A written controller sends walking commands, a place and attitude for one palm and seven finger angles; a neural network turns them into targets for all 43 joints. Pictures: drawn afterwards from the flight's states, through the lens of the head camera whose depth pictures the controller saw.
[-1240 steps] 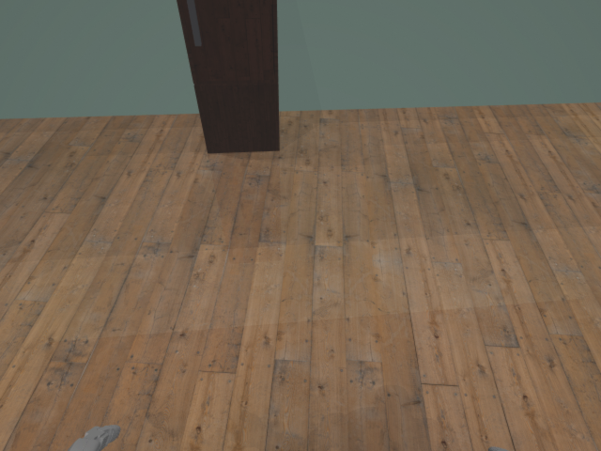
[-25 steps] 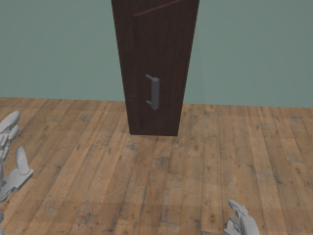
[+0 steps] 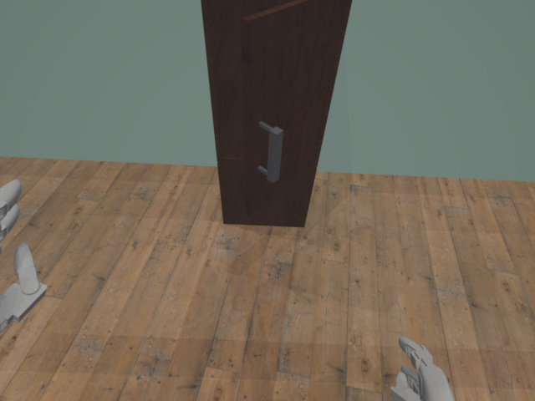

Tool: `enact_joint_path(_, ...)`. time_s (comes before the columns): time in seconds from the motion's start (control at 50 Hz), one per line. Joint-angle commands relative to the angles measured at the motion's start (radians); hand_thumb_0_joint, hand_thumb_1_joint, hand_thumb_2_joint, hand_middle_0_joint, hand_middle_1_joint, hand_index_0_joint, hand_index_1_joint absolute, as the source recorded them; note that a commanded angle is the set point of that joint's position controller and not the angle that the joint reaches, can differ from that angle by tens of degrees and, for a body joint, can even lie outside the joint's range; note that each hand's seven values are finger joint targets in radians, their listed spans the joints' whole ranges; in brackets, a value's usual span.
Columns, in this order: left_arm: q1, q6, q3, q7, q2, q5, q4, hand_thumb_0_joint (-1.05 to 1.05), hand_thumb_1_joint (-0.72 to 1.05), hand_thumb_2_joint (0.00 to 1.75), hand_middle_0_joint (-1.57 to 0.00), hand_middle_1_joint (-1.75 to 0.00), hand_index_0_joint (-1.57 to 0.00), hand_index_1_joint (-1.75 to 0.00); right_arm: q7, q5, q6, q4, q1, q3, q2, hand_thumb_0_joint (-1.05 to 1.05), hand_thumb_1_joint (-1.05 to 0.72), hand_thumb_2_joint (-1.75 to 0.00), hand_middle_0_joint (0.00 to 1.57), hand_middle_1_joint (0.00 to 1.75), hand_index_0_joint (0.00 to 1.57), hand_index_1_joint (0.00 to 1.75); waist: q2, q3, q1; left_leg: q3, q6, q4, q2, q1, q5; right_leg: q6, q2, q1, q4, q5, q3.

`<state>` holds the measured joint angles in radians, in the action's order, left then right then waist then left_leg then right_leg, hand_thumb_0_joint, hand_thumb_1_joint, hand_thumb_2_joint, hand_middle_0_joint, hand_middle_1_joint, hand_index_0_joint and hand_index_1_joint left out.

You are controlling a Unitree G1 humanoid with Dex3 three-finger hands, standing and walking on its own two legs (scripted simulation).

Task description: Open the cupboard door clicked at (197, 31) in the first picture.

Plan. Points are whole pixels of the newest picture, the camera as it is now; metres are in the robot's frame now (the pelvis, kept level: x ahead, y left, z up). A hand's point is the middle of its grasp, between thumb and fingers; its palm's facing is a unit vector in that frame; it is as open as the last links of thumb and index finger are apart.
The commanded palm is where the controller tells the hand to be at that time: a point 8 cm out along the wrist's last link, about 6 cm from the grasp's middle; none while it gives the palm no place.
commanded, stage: let the arm hang, fingers relaxed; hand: left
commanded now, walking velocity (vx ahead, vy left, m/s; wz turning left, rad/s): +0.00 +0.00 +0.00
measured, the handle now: (268, 152) +0.73 +0.04 -0.09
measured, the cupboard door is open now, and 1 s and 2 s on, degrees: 49 49 49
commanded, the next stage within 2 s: look to check the result in 1.20 s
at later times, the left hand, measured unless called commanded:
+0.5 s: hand out of the picture +0.01 +0.17 -0.18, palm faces -0.01 -0.99 -0.17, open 7.1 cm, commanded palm none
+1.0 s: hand out of the picture +0.04 +0.18 -0.16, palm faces +0.02 -0.97 -0.26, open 7.4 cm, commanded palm none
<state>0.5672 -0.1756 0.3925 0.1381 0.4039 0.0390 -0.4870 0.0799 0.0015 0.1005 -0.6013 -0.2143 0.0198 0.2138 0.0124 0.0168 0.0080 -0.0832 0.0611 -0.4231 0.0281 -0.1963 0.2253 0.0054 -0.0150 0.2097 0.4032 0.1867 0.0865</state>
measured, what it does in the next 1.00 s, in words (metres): stands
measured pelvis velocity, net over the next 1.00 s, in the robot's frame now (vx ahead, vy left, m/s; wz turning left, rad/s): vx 0.00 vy -0.02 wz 0.02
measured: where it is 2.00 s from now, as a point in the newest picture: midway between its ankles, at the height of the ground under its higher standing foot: outside the picture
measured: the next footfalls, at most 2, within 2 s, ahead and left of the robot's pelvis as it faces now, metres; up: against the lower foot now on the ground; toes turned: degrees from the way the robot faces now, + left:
none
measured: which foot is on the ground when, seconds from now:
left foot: down 0.00-1.00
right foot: down 0.00-1.00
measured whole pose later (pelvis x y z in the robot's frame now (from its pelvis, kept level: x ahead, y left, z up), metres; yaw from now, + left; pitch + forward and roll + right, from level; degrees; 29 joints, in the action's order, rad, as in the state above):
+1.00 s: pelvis +0.00 -0.02 +0.00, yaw +1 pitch -2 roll +0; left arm 0.19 -0.01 0.00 0.01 0.21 -0.01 1.13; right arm 0.01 0.02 0.00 -1.14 -0.21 0.02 0.20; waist -0.03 0.04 0.00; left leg -0.06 0.03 -0.35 0.02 -0.14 0.18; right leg 0.04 0.00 0.17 0.37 0.18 0.10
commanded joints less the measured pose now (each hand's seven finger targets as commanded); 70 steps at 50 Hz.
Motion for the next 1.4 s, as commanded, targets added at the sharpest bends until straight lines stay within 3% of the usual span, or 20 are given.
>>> enact_joint_path(0.0,-0.037,-0.066,0.124,0.027,0.154,0.005,-0.163,0.0,0.9,0.9,-0.2,-0.3,-0.2,-0.3,0.011,-0.002,0.051,0.147,0.098,-0.054,0.125,0.0,-0.9,-0.9,0.2,0.3,0.2,0.3,-0.071,-0.072,-0.005,0.152,-0.056,0.13,-0.125,-0.098,-0.066,-0.006,-0.033,-0.119,-0.026,-0.09,-0.095)
enact_joint_path(0.06,-0.049,-0.065,0.113,0.024,0.146,0.005,-0.146,0.0,0.9,0.9,-0.2,-0.3,-0.2,-0.3,0.009,-0.004,0.049,0.143,0.095,-0.056,0.127,0.0,-0.9,-0.9,0.2,0.3,0.2,0.3,-0.066,-0.079,-0.006,0.144,-0.053,0.127,-0.122,-0.087,-0.048,-0.007,-0.035,-0.11,-0.037,-0.087,-0.101)
enact_joint_path(0.08,-0.12,0.036,-0.334,-0.101,-0.019,-0.054,0.615,0.0,0.9,0.9,-0.2,-0.3,-0.2,-0.3,-0.083,-0.025,0.13,-0.111,0.131,-0.095,0.232,0.0,-0.9,-0.9,0.2,0.3,0.2,0.3,-0.052,0.03,-0.064,0.17,-0.046,-0.037,-0.139,-0.087,-0.238,0.015,-0.076,0.12,0.089,-0.107,-0.048)
enact_joint_path(0.1,-0.148,0.134,-0.261,-0.127,-0.001,-0.069,0.656,0.0,0.9,0.9,-0.2,-0.3,-0.2,-0.3,-0.091,-0.005,0.038,-0.133,0.034,-0.106,0.273,0.0,-0.9,-0.9,0.2,0.3,0.2,0.3,-0.067,-0.026,-0.041,0.182,-0.048,-0.004,-0.159,-0.073,-0.355,0.022,-0.089,0.105,0.073,-0.048,-0.099)
enact_joint_path(0.12,-0.141,0.165,-0.26,-0.13,-0.009,-0.07,0.643,0.0,0.9,0.9,-0.2,-0.3,-0.2,-0.3,-0.087,-0.007,0.006,-0.102,0.029,-0.101,0.257,0.0,-0.9,-0.9,0.2,0.3,0.2,0.3,-0.08,-0.045,-0.039,0.186,-0.041,-0.001,-0.173,-0.053,-0.379,0.019,-0.063,0.108,0.109,0.019,-0.078)
enact_joint_path(0.14,-0.165,0.167,-0.266,-0.13,-0.031,-0.071,0.678,0.0,0.9,0.9,-0.2,-0.3,-0.2,-0.3,-0.084,0.002,-0.005,-0.109,0.038,-0.093,0.237,0.0,-0.9,-0.9,0.2,0.3,0.2,0.3,-0.076,-0.078,-0.033,0.221,-0.004,0.013,-0.194,-0.1,-0.327,0.018,-0.048,0.089,0.161,0.08,-0.074)
enact_joint_path(0.18,-0.21,0.16,-0.282,-0.129,-0.003,-0.078,0.774,0.0,0.9,0.9,-0.2,-0.3,-0.2,-0.3,-0.084,0.013,-0.022,-0.107,0.048,-0.078,0.237,0.0,-0.9,-0.9,0.2,0.3,0.2,0.3,0.045,-0.111,-0.017,0.256,0.027,0.024,-0.197,-0.096,-0.34,0.027,-0.041,0.028,0.169,0.069,-0.102)
enact_joint_path(0.22,-0.237,0.157,-0.293,-0.131,0.024,-0.081,0.898,0.0,0.9,0.9,-0.2,-0.3,-0.2,-0.3,-0.084,0.018,-0.035,-0.134,0.075,-0.072,0.244,0.0,-0.9,-0.9,0.2,0.3,0.2,0.3,0.151,-0.12,0.0,0.222,0.016,0.0,-0.16,-0.109,-0.24,0.039,-0.083,-0.031,0.09,-0.042,-0.135)
enact_joint_path(0.26,-0.301,0.161,-0.311,-0.131,0.045,-0.078,1.017,0.0,0.9,0.9,-0.2,-0.3,-0.2,-0.3,-0.084,0.018,-0.053,-0.173,0.071,-0.068,0.238,0.0,-0.9,-0.9,0.2,0.3,0.2,0.3,0.177,-0.093,-0.012,0.184,-0.002,-0.009,-0.112,-0.067,-0.135,0.061,-0.126,0.001,0.034,-0.056,-0.174)
enact_joint_path(0.3,-0.339,0.166,-0.336,-0.129,0.038,-0.069,1.119,0.0,0.9,0.9,-0.2,-0.3,-0.2,-0.3,-0.086,0.021,-0.07,-0.213,0.067,-0.054,0.214,0.0,-0.9,-0.9,0.2,0.3,0.2,0.3,0.074,-0.04,-0.018,0.166,-0.01,0.014,-0.096,-0.048,-0.076,0.07,-0.133,0.041,-0.006,0.019,-0.189)
enact_joint_path(0.36,-0.335,0.166,-0.356,-0.126,0.02,-0.059,1.252,0.0,0.9,0.9,-0.2,-0.3,-0.2,-0.3,-0.082,0.022,-0.079,-0.275,0.066,-0.04,0.193,0.0,-0.9,-0.9,0.2,0.3,0.2,0.3,-0.11,-0.022,-0.011,0.18,-0.013,0.086,-0.111,-0.051,-0.027,0.056,-0.106,0.009,-0.025,0.07,-0.174)
enact_joint_path(0.38,-0.323,0.164,-0.357,-0.124,0.024,-0.059,1.289,0.0,0.9,0.9,-0.2,-0.3,-0.2,-0.3,-0.079,0.019,-0.082,-0.292,0.059,-0.039,0.19,0.0,-0.9,-0.9,0.2,0.3,0.2,0.3,-0.103,-0.034,-0.005,0.181,-0.012,0.086,-0.115,-0.053,-0.023,0.052,-0.103,-0.022,-0.037,0.063,-0.167)
enact_joint_path(0.44,-0.299,0.16,-0.355,-0.123,-0.011,-0.053,1.391,0.0,0.9,0.9,-0.2,-0.3,-0.2,-0.3,-0.07,0.019,-0.085,-0.348,0.023,-0.035,0.163,0.0,-0.9,-0.9,0.2,0.3,0.2,0.3,-0.172,-0.079,-0.004,0.173,-0.018,0.092,-0.115,-0.034,-0.027,0.059,-0.11,-0.077,-0.055,0.028,-0.158)
enact_joint_path(0.58,-0.314,0.161,-0.369,-0.121,-0.026,-0.049,1.527,0.0,0.9,0.9,-0.2,-0.3,-0.2,-0.3,-0.062,0.013,-0.097,-0.44,-0.044,-0.038,0.154,0.0,-0.9,-0.9,0.2,0.3,0.2,0.3,-0.043,0.03,-0.011,0.178,-0.017,0.119,-0.127,-0.032,0.001,0.061,-0.11,-0.024,-0.114,0.091,-0.14)
enact_joint_path(0.72,-0.32,0.158,-0.371,-0.117,-0.033,-0.048,1.581,0.0,0.9,0.9,-0.2,-0.3,-0.2,-0.3,-0.058,0.015,-0.095,-0.487,-0.063,-0.036,0.143,0.0,-0.9,-0.9,0.2,0.3,0.2,0.3,0.016,0.021,-0.013,0.167,-0.016,0.128,-0.13,0.001,-0.037,0.057,-0.114,-0.03,-0.121,0.074,-0.134)
enact_joint_path(0.86,-0.336,0.157,-0.371,-0.112,-0.041,-0.049,1.591,0.0,0.9,0.9,-0.2,-0.3,-0.2,-0.3,-0.058,0.016,-0.092,-0.508,-0.048,-0.033,0.127,0.0,-0.9,-0.9,0.2,0.3,0.2,0.3,0.02,0.052,-0.011,0.163,-0.017,0.145,-0.133,0.008,-0.073,0.05,-0.111,-0.026,-0.118,0.031,-0.131)
enact_joint_path(1.16,-0.335,0.146,-0.362,-0.109,-0.06,-0.049,1.595,0.0,0.9,0.9,-0.2,-0.3,-0.2,-0.3,-0.053,0.019,-0.084,-0.523,-0.036,-0.033,0.11,0.0,-0.9,-0.9,0.2,0.3,0.2,0.3,-0.033,0.023,-0.01,0.144,-0.029,0.148,-0.133,0.044,-0.134,0.05,-0.117,-0.073,-0.127,-0.066,-0.135)
enact_joint_path(1.38,-0.326,0.145,-0.36,-0.108,-0.056,-0.049,1.604,0.0,0.9,0.9,-0.2,-0.3,-0.2,-0.3,-0.048,0.014,-0.086,-0.524,-0.042,-0.035,0.119,0.0,-0.9,-0.9,0.2,0.3,0.2,0.3,-0.023,0.024,-0.01,0.142,-0.03,0.143,-0.137,0.058,-0.144,0.052,-0.114,-0.083,-0.137,-0.085,-0.131)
